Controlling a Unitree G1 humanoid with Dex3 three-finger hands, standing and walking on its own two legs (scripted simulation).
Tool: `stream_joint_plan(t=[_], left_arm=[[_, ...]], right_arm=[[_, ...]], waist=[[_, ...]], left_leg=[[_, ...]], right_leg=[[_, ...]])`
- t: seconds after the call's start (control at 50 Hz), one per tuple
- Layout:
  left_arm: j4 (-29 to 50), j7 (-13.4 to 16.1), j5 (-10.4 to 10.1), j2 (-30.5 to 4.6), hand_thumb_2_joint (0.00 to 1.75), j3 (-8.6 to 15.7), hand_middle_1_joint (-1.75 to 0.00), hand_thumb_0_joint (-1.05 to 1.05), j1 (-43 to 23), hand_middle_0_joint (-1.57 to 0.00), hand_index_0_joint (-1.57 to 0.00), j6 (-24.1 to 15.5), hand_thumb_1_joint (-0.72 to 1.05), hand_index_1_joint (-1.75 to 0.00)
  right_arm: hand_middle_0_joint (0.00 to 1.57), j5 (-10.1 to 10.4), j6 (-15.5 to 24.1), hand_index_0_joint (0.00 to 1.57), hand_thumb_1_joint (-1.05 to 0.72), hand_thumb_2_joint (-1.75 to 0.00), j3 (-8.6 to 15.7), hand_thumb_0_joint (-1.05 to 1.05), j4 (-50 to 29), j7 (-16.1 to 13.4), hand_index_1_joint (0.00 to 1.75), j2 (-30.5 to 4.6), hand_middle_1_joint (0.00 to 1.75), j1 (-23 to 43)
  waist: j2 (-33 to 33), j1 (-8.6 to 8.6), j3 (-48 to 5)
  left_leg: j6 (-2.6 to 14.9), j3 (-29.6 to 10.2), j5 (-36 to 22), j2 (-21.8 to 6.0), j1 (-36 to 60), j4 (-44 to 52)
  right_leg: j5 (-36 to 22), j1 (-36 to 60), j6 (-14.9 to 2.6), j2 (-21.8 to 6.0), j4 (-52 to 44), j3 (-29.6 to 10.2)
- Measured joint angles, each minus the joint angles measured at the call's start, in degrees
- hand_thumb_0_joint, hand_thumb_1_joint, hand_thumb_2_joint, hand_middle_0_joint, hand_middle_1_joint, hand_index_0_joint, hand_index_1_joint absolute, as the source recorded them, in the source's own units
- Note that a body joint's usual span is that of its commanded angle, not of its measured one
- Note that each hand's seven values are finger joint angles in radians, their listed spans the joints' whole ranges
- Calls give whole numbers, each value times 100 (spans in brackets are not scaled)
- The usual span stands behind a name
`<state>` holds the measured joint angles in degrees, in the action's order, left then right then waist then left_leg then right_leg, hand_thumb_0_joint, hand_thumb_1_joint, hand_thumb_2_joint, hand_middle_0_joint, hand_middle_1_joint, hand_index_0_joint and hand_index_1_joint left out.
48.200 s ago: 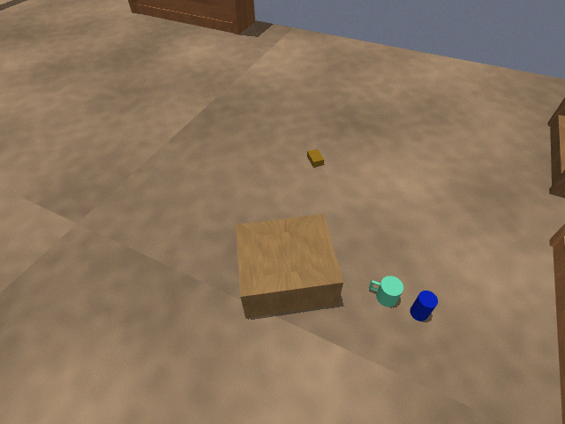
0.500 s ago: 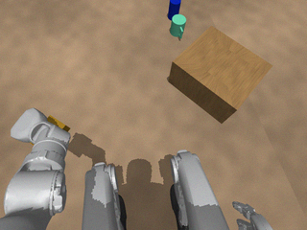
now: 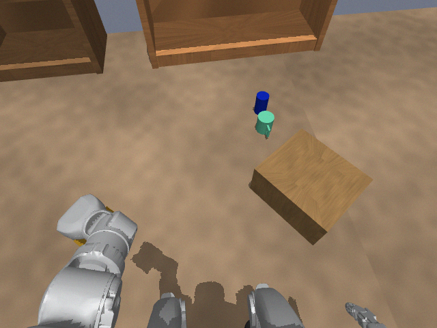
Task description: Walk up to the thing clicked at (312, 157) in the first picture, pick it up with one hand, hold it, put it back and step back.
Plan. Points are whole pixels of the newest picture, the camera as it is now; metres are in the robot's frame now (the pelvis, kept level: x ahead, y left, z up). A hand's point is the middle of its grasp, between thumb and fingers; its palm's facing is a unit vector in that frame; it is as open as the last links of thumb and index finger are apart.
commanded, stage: lift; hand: left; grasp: from above
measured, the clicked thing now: (103, 233) +0.35 +0.25 -0.12
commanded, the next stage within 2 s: hold in 0.40 s
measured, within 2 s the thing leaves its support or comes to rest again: neither
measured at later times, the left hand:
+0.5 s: hand (81, 222) +0.33 +0.24 +0.00, palm faces -0.28 -0.39 -0.88, open 8.7 cm
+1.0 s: hand (71, 206) +0.35 +0.25 +0.03, palm faces -0.27 -0.38 -0.88, open 8.8 cm
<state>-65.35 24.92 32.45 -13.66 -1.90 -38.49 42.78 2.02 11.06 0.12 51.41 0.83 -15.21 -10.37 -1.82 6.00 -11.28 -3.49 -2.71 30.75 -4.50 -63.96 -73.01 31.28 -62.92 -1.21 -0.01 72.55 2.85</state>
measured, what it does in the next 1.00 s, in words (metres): rises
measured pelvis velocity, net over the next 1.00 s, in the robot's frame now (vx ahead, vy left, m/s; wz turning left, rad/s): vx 0.04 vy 0.02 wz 0.00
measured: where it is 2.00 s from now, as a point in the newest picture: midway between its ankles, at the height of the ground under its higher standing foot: outside the picture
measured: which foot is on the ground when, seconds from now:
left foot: down 0.00-1.00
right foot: down 0.00-1.00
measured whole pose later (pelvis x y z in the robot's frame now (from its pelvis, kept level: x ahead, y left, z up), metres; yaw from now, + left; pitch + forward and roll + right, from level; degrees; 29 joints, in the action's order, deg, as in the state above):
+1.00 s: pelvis +0.04 +0.02 +0.09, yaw +0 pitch +9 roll +0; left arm -62.2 22.9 31.8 -8.8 -6.3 -34.9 47.0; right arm 1.5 8.5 -0.5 49.5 4.4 -14.5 -11.9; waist -1.2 2.2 -5.4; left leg -1.5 1.4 20.6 -2.5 -28.9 -40.7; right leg 21.1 -28.9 0.8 -1.6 41.2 0.3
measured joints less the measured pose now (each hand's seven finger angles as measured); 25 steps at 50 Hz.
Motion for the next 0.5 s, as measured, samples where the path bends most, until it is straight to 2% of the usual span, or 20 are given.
stream_joint_plan(t=[0.22, 0.34, 0.5], left_arm=[[237, 34, -86, 251, 36, 75, -37, 1, 65, -81, -85, 138, 15, -41], [141, -5, -23, 281, 34, -79, -36, 2, 128, -81, -85, 241, 17, -39], [23, 62, -171, 390, 32, -150, -35, 2, 228, -81, -84, 330, 18, -39]], right_arm=[[20, -81, -243, 20, -90, -89, -2, 1, -39, 97, 30, 30, 30, -260], [20, -93, -282, 20, -90, -89, -17, 1, -24, 116, 30, 91, 30, -331], [20, -105, -198, 20, -90, -89, -67, 1, -10, 146, 30, 80, 30, -300]], waist=[[-14, -68, 217], [-17, -133, 274], [36, -241, 403]], left_leg=[[26, 151, -440, 32, 1151, 1282], [53, 216, -651, 42, 1770, 1859], [104, 273, -859, 87, 2398, 2412]], right_leg=[[-408, 1084, 29, -22, -1188, -84], [-632, 1694, 56, -23, -1774, -121], [-856, 2329, 104, -59, -2349, -153]])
